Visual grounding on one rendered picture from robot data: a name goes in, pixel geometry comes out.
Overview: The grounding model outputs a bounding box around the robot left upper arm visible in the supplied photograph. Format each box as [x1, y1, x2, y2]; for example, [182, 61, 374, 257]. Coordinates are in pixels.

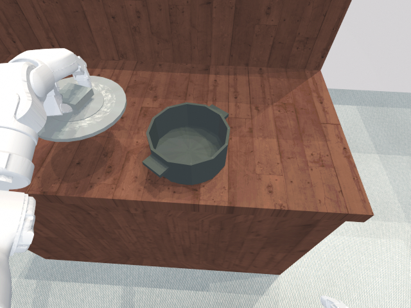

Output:
[0, 190, 36, 308]

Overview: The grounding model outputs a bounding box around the left robot forearm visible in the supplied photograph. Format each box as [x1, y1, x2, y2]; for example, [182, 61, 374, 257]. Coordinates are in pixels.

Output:
[0, 56, 55, 191]

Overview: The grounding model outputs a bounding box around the pot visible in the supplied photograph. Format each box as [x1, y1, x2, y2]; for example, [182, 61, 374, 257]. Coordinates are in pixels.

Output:
[143, 102, 230, 185]

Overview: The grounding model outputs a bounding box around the robot right hand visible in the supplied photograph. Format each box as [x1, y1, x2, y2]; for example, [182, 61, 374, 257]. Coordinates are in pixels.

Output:
[320, 295, 348, 308]

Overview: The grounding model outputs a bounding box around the knob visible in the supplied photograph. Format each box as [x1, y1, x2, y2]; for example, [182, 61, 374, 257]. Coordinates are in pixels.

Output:
[59, 82, 94, 111]

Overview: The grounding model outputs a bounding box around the lid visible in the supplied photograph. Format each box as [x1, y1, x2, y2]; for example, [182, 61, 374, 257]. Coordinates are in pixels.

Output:
[38, 76, 127, 142]

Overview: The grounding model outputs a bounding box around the table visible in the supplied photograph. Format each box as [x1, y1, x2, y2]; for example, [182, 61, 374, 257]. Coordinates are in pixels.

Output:
[0, 0, 374, 275]

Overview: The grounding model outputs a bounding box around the robot left hand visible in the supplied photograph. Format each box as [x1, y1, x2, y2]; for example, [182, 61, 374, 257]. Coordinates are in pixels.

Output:
[15, 48, 92, 116]

